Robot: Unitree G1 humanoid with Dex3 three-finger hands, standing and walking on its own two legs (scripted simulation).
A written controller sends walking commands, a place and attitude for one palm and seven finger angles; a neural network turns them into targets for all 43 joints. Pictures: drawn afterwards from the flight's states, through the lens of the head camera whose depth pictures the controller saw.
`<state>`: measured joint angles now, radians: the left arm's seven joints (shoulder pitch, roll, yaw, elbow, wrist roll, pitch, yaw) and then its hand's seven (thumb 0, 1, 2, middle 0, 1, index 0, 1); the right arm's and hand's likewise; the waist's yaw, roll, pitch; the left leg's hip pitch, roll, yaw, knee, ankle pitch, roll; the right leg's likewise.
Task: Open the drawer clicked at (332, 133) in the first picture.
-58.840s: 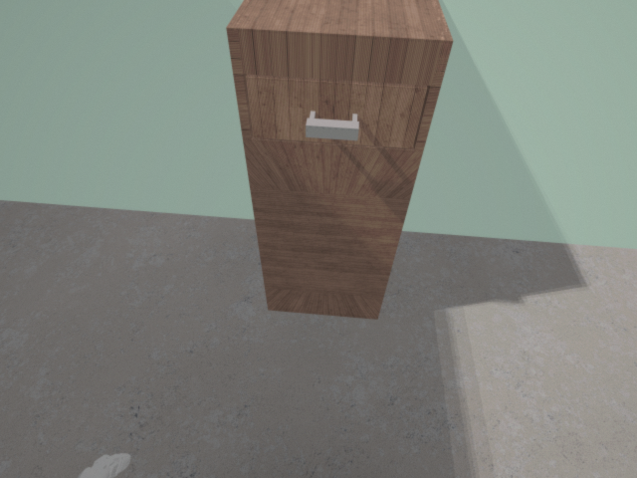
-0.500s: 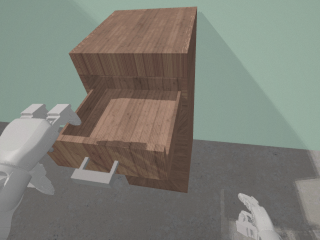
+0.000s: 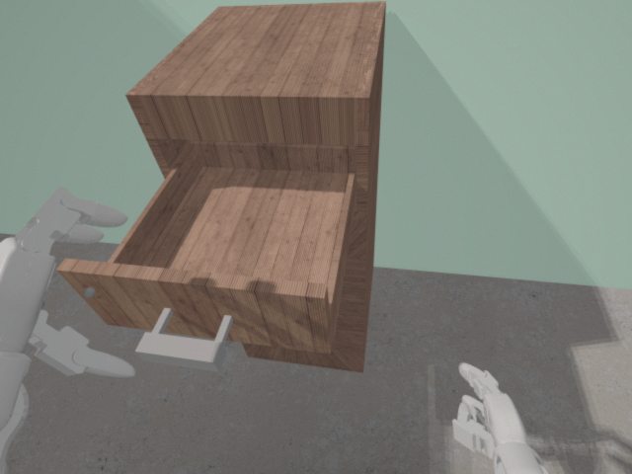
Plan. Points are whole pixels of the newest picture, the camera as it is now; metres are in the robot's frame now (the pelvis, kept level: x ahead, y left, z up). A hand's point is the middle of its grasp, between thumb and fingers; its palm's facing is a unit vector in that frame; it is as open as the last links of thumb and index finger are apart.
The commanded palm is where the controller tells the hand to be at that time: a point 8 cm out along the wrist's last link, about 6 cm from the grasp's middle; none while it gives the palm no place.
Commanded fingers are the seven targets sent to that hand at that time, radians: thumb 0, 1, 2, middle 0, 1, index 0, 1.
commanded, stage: draw the hand back to the body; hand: left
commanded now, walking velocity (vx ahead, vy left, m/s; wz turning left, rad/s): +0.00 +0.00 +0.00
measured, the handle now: (188, 335) +0.26 +0.22 +0.04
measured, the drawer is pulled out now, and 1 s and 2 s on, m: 0.30 0.30 0.30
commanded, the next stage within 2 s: step back with the hand held close in 0.90 s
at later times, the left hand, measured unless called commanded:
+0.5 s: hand (111, 266) +0.23 +0.22 +0.22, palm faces +0.40 -0.81 -0.42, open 10.4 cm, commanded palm +0.17 +0.27 +0.23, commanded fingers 0.00 0.58 0.76 -0.22 -0.50 -0.22 -0.50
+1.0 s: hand (87, 281) +0.21 +0.23 +0.23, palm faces +0.45 -0.80 -0.39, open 7.5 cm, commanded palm +0.15 +0.27 +0.23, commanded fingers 0.00 0.90 0.90 -0.20 -0.30 -0.20 -0.30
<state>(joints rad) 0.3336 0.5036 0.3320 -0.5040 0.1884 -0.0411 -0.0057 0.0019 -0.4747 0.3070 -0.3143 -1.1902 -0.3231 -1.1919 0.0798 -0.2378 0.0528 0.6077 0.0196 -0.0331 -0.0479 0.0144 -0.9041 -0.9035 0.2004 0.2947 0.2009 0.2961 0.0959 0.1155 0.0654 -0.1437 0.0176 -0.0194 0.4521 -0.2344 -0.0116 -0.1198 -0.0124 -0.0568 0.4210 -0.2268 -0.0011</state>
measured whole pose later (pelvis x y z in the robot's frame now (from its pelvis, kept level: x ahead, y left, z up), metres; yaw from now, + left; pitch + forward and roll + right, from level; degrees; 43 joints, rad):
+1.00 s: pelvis +0.02 -0.01 +0.00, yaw -1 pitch -5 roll -1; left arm 0.42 0.35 0.38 -0.57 -0.07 -0.13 0.09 0.02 0.87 0.89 -0.21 -0.32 -0.22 -0.32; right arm 0.18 -0.21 0.02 0.65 -0.01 -0.11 -0.07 0.01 -0.90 -0.90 0.20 0.29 0.20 0.30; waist 0.08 0.08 0.04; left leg -0.06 0.04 0.00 0.39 -0.24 -0.03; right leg -0.04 0.01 -0.04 0.35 -0.21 -0.01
